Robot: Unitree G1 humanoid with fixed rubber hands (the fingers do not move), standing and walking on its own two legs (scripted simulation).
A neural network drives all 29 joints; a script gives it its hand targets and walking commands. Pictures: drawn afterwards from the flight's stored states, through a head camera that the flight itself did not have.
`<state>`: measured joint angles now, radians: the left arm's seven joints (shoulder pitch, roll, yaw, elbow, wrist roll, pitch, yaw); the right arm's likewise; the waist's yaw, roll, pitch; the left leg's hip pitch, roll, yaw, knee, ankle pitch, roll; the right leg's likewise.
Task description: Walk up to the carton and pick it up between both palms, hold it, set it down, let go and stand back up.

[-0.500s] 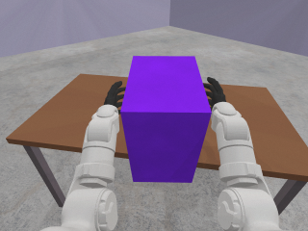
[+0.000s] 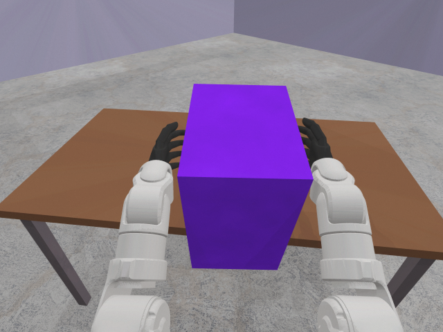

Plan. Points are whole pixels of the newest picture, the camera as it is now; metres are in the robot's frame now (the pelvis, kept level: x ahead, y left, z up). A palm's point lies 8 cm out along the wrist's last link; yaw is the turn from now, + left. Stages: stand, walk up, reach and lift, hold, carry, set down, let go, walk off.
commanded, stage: hold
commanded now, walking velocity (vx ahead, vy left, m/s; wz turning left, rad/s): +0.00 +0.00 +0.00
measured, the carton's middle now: (237, 180) +0.38 +0.00 +0.13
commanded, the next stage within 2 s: none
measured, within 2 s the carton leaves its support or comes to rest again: neither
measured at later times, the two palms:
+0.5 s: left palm (148, 150) +0.36 +0.16 +0.22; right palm (303, 141) +0.37 -0.11 +0.23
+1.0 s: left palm (161, 166) +0.34 +0.14 +0.19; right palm (315, 163) +0.35 -0.13 +0.20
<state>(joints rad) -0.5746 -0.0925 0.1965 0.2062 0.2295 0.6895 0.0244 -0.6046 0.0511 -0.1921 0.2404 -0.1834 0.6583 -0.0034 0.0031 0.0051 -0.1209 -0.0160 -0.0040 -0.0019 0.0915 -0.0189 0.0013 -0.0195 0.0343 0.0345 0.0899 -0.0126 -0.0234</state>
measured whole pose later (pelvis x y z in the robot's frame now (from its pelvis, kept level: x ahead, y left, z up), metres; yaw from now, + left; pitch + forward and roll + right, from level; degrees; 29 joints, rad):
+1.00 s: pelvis -0.02 +0.01 +0.00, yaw +0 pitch -1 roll +0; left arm -0.68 -0.09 0.23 0.30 0.20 0.69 0.10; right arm -0.71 0.06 -0.23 0.30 -0.18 0.68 -0.07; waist -0.01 0.01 -0.12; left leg -0.15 -0.02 -0.01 0.21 -0.04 0.01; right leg -0.16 0.03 0.03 0.20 -0.03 -0.01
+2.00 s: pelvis -0.03 +0.00 -0.01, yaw +0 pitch +1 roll +0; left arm -0.83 -0.12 0.43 0.46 0.31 0.58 0.02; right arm -0.88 0.10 -0.39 0.50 -0.29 0.58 -0.02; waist 0.03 0.01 -0.17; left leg -0.25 -0.02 -0.01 0.32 -0.09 0.01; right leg -0.26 0.03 0.02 0.32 -0.08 -0.02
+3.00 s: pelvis -0.03 +0.00 -0.01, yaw +1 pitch +2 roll +0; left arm -0.95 -0.10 0.54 0.60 0.37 0.54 -0.01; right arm -0.98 0.10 -0.49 0.61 -0.37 0.55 0.01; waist 0.02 0.01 -0.14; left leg -0.30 -0.02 -0.03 0.34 -0.09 0.01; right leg -0.30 0.03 0.01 0.34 -0.09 -0.02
